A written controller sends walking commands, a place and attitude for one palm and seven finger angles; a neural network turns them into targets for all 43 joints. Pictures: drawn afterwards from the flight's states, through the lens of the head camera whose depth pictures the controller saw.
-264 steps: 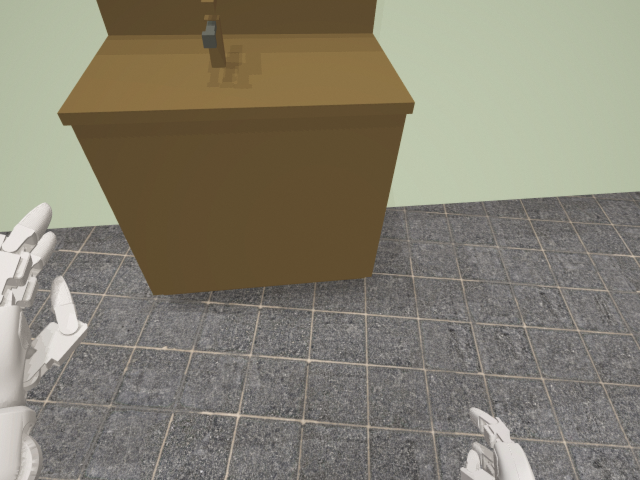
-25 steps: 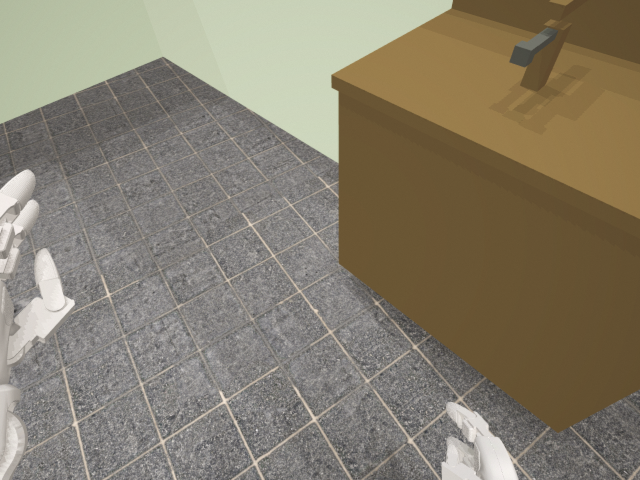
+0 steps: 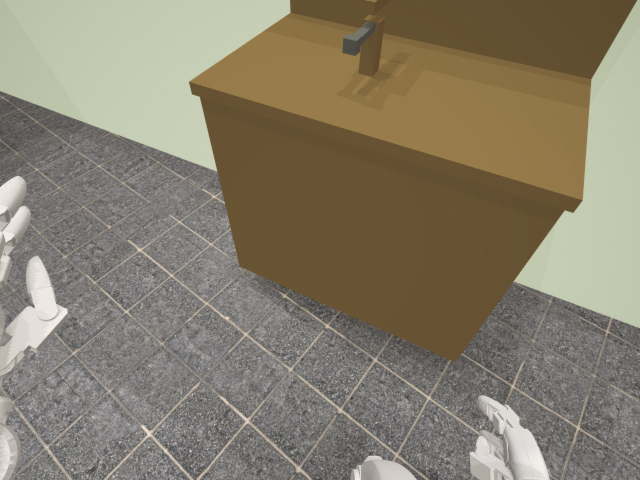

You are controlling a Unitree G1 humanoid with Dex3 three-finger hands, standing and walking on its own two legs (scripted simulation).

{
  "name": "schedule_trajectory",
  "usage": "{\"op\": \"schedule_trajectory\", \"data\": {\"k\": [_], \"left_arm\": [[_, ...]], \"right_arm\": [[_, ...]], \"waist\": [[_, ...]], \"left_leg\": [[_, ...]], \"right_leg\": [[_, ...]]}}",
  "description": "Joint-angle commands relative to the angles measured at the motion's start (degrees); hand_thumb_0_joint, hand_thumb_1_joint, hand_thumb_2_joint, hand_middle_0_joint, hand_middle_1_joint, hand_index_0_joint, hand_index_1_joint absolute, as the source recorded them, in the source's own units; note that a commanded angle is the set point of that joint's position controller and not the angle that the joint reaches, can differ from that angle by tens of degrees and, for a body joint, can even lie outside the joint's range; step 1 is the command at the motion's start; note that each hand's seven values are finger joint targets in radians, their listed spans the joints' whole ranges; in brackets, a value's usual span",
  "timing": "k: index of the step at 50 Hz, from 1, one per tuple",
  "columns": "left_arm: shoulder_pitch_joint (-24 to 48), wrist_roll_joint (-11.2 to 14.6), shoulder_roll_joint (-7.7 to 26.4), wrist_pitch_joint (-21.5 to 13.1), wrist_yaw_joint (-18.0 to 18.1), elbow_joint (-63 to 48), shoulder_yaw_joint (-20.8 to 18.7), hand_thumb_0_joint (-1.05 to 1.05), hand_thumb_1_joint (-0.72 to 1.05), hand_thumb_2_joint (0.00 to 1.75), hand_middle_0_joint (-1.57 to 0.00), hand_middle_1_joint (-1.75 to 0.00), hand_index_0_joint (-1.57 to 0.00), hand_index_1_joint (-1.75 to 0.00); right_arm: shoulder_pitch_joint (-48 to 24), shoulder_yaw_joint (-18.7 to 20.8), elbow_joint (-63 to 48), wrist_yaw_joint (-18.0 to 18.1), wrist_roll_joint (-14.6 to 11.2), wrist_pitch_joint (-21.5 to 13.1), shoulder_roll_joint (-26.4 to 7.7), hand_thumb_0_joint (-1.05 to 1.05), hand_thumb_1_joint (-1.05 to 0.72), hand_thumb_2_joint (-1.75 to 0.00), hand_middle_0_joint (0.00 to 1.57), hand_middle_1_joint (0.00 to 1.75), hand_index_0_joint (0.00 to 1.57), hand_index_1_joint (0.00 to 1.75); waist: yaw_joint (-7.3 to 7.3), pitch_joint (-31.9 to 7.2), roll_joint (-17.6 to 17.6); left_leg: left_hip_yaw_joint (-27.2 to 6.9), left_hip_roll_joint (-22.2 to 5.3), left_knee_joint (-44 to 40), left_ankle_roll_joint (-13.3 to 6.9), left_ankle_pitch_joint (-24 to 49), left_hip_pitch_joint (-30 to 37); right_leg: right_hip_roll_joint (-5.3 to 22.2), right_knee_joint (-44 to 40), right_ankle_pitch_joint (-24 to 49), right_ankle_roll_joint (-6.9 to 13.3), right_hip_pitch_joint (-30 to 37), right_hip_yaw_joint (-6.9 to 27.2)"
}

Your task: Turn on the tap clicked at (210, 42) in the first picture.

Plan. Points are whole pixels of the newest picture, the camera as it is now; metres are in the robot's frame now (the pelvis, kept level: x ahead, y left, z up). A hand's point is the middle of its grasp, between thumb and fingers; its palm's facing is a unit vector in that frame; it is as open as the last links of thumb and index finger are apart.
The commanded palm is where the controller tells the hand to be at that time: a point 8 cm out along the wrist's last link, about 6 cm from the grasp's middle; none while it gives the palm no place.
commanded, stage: turn to face it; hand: left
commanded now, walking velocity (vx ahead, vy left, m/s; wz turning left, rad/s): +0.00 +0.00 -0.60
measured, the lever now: (351, 44) +0.84 +0.02 +0.15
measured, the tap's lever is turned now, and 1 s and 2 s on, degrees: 0 0 0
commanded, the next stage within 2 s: take the last steps up to it in 1.10 s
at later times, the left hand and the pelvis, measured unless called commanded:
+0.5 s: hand (224, 307) +0.23 +0.11 +0.18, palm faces +0.11 -0.87 -0.49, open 7.4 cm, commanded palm +0.19 +0.17 +0.18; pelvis -0.05 -0.05 +0.00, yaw -18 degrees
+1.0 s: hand (372, 369) +0.19 -0.02 +0.17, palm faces -0.19 -0.84 -0.51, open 7.4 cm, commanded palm +0.16 +0.07 +0.18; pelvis -0.13 -0.07 +0.00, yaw -35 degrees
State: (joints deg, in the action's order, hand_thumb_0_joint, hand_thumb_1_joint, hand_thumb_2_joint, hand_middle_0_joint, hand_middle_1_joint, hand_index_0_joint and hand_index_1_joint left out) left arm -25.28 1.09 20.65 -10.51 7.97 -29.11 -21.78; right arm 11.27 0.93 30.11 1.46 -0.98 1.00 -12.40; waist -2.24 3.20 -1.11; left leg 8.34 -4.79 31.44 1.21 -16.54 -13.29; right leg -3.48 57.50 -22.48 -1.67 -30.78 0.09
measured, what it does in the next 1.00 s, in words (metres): walks backwards, turning right: right foot, then left foot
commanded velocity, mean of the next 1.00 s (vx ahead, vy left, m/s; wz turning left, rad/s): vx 0.00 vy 0.00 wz -0.51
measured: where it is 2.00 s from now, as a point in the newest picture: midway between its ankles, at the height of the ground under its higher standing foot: outside the picture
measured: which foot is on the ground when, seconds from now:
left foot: down 0.00-0.16, up 0.18-0.52, down 0.54-0.86, up 0.88-1.00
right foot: up 0.00-0.14, down 0.16-0.56, up 0.58-0.82, down 0.84-1.00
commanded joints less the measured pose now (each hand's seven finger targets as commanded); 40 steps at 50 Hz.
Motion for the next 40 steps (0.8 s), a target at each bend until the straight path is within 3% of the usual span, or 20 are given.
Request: {"op": "schedule_trajectory", "data": {"k": [1,6,7,8,9,10,11,12,13,16,21,25,26,27,28,29,31,33,38,40], "left_arm": [[6.3,-0.4,8.2,-3.6,0.8,-13.9,-2.2,0.0,0.9,0.9,-0.2,-0.3,-0.2,-0.3],[6.7,-0.1,9.4,-3.1,0.6,-11.0,-3.6,0.0,0.9,0.9,-0.2,-0.3,-0.2,-0.3],[6.8,0.0,10.6,-3.5,0.7,-12.0,-4.6,0.0,0.9,0.9,-0.2,-0.3,-0.2,-0.3],[5.7,-0.1,13.6,-3.9,1.2,-11.2,-6.9,0.0,0.9,0.9,-0.2,-0.3,-0.2,-0.3],[3.0,0.8,15.4,-3.7,1.7,-9.8,-10.1,0.0,0.9,0.9,-0.2,-0.3,-0.2,-0.3],[0.3,2.1,15.0,-3.1,1.6,-10.9,-10.1,0.0,0.9,0.9,-0.2,-0.3,-0.2,-0.3],[-3.7,2.4,15.5,-3.2,1.6,-11.7,-12.0,0.0,0.9,0.9,-0.2,-0.3,-0.2,-0.3],[-6.1,2.9,14.0,-3.8,1.6,-13.5,-11.5,0.0,0.9,0.9,-0.2,-0.3,-0.2,-0.3],[-6.5,2.9,13.3,-4.2,1.7,-14.8,-11.5,0.0,0.9,0.9,-0.2,-0.3,-0.2,-0.3],[-6.0,3.1,12.9,-4.2,1.8,-15.1,-11.2,0.0,0.9,0.9,-0.2,-0.3,-0.2,-0.3],[-5.3,2.7,11.9,-3.3,2.0,-13.3,-9.3,0.0,0.9,0.9,-0.2,-0.3,-0.2,-0.3],[-2.4,1.8,11.3,-3.0,1.7,-13.6,-7.4,0.0,0.9,0.9,-0.2,-0.3,-0.2,-0.3],[-1.0,1.9,11.4,-3.2,1.5,-14.7,-6.6,0.0,0.9,0.9,-0.2,-0.3,-0.2,-0.3],[1.5,1.4,11.7,-3.8,1.2,-17.1,-6.8,0.0,0.9,0.9,-0.2,-0.3,-0.2,-0.3],[1.3,0.8,12.3,-4.2,0.9,-16.5,-7.6,0.0,0.9,0.9,-0.2,-0.3,-0.2,-0.3],[2.6,0.0,12.9,-4.4,1.1,-16.5,-7.9,0.0,0.9,0.9,-0.2,-0.3,-0.2,-0.3],[6.6,-0.1,11.3,-4.9,0.6,-19.5,-5.1,0.0,0.9,0.9,-0.2,-0.3,-0.2,-0.3],[3.0,0.1,8.1,-4.1,0.8,-14.7,-2.7,0.0,0.9,0.9,-0.2,-0.3,-0.2,-0.3],[4.9,0.5,9.0,-3.9,0.9,-12.8,-3.5,0.0,0.9,0.9,-0.2,-0.3,-0.2,-0.3],[4.6,0.6,9.7,-3.9,0.8,-12.2,-4.6,0.0,0.9,0.9,-0.2,-0.3,-0.2,-0.3]], "right_arm": [[-2.5,2.3,-7.4,-0.4,-0.5,-4.3,-7.3,0.0,-0.9,-0.9,0.2,0.3,0.2,0.3],[-0.9,2.3,-7.4,-0.9,0.0,-6.1,-7.7,0.0,-0.9,-0.9,0.2,0.3,0.2,0.3],[-1.0,2.0,-7.5,-1.3,-0.3,-6.1,-6.9,0.0,-0.9,-0.9,0.2,0.3,0.2,0.3],[-1.5,1.5,-8.0,-1.1,-0.4,-5.9,-5.1,0.0,-0.9,-0.9,0.2,0.3,0.2,0.3],[-3.4,1.1,-8.9,-0.8,-0.3,-5.4,-4.6,0.0,-0.9,-0.9,0.2,0.3,0.2,0.3],[-5.1,1.8,-8.5,-0.7,-0.6,-4.5,-4.7,0.0,-0.9,-0.9,0.2,0.3,0.2,0.3],[-6.0,0.8,-8.6,-0.9,-0.2,-3.3,-3.9,0.0,-0.9,-0.9,0.2,0.3,0.2,0.3],[-6.2,-0.2,-7.8,-1.0,0.1,-2.0,-2.4,0.0,-0.9,-0.9,0.2,0.3,0.2,0.3],[-6.8,-0.3,-7.4,-0.9,0.2,-1.2,-2.4,0.0,-0.9,-0.9,0.2,0.3,0.2,0.3],[-7.6,0.5,-6.7,0.0,0.3,-0.1,-3.1,0.0,-0.9,-0.9,0.2,0.3,0.2,0.3],[-6.8,1.4,-7.4,0.5,0.2,-0.2,-5.2,0.0,-0.9,-0.9,0.2,0.3,0.2,0.3],[-4.1,1.4,-7.7,0.4,0.1,-0.1,-6.1,0.0,-0.9,-0.9,0.2,0.3,0.2,0.3],[-3.9,1.8,-7.9,0.8,0.0,-0.3,-6.6,0.0,-0.9,-0.9,0.2,0.3,0.2,0.3],[-4.5,2.3,-8.8,0.9,0.3,-0.7,-8.0,0.0,-0.9,-0.9,0.2,0.3,0.2,0.3],[-5.1,2.3,-9.3,1.1,0.2,-1.0,-7.9,0.0,-0.9,-0.9,0.2,0.3,0.2,0.3],[-5.7,1.6,-9.2,1.1,0.7,-1.7,-6.1,0.0,-0.9,-0.9,0.2,0.3,0.2,0.3],[-4.2,1.9,-8.5,0.3,0.2,-3.1,-5.5,0.0,-0.9,-0.9,0.2,0.3,0.2,0.3],[-3.3,2.3,-7.8,-0.4,0.0,-4.1,-6.8,0.0,-0.9,-0.9,0.2,0.3,0.2,0.3],[-1.2,2.2,-7.5,-0.8,0.2,-6.2,-7.5,0.0,-0.9,-0.9,0.2,0.3,0.2,0.3],[-0.9,2.2,-7.4,-1.0,0.1,-6.7,-7.3,0.0,-0.9,-0.9,0.2,0.3,0.2,0.3]], "waist": [[1.38,-1.6,15.1],[1.57,-5.5,14.5],[1.43,-7.9,9.4],[1.21,-9.0,-4.9],[0.0,-10.9,-16.2],[-0.1,-12.9,-16.1],[0.28,-14.0,-9.2],[0.65,-14.6,-5.2],[1.02,-14.7,-4.1],[1.67,-13.3,-5.9],[0.19,-11.8,-6.4],[1.24,-11.5,-4.1],[1.59,-10.8,-1.2],[1.34,-9.1,6.4],[0.48,-7.9,17.2],[0.45,-6.5,20.7],[0.97,-3.8,14.4],[1.07,-2.4,15.3],[2.41,-4.7,16.3],[1.99,-6.5,15.0]], "left_leg": [[-2.5,-16.6,-11.7,-5.6,13.4,-0.9],[0.9,-14.7,0.9,-1.5,19.5,0.8],[1.7,-12.9,8.7,-0.3,16.5,-1.3],[3.6,-6.9,20.4,2.1,1.2,-10.1],[-0.9,-0.6,31.2,4.0,-19.9,-21.0],[-8.2,-1.7,36.8,3.7,-17.8,-20.8],[-10.2,-2.1,39.4,3.7,-15.0,-23.4],[-9.9,-2.1,39.8,4.0,-11.9,-23.6],[-9.2,-1.7,37.8,4.2,-10.4,-22.6],[-7.8,-1.0,28.5,4.3,-8.5,-17.1],[-5.9,1.6,13.1,2.8,-9.3,-9.2],[-5.2,1.6,-4.2,1.0,-4.0,3.8],[-6.4,-1.2,-9.3,-0.2,-2.0,8.0],[-14.5,-9.2,-13.4,-3.7,-0.3,10.4],[-19.4,-18.0,-15.9,-7.8,5.0,9.6],[-22.3,-22.5,-18.7,-10.7,0.8,0.4],[-14.0,-19.9,-14.4,-10.2,9.7,0.3],[-5.8,-16.7,-12.0,-7.0,15.8,-0.1],[-1.8,-15.6,-6.6,-3.7,23.7,3.0],[-0.1,-14.0,-0.7,-1.9,21.8,1.6]], "right_leg": [[5.0,-6.2,-2.8,-2.1,4.2,-5.0],[2.6,-27.6,6.5,-1.3,17.9,-9.1],[5.9,-32.3,14.5,0.4,23.0,-5.5],[14.1,-33.3,36.5,5.0,29.5,7.0],[21.8,-33.6,53.5,10.4,31.5,21.7],[23.0,-34.3,49.2,10.6,29.7,23.9],[22.4,-31.8,45.5,12.1,32.2,23.4],[20.2,-31.2,42.7,12.0,32.9,18.8],[18.8,-31.9,40.1,11.4,31.1,16.4],[16.6,-34.8,32.1,10.7,25.7,14.3],[15.7,-38.0,18.1,11.6,19.7,19.8],[12.7,-36.8,9.9,7.7,12.0,20.9],[10.2,-32.9,9.3,5.8,9.4,19.0],[5.5,-25.5,4.9,3.4,2.7,15.8],[0.9,-11.6,-5.7,0.8,-2.3,7.4],[2.0,4.2,-6.6,-0.2,-0.1,2.7],[5.2,8.4,-3.8,-0.8,-2.1,2.6],[5.5,0.4,-2.9,-1.4,1.0,-1.8],[2.6,-19.3,-0.5,-1.7,10.9,-8.3],[2.0,-27.8,6.8,-1.1,18.1,-9.1]]}}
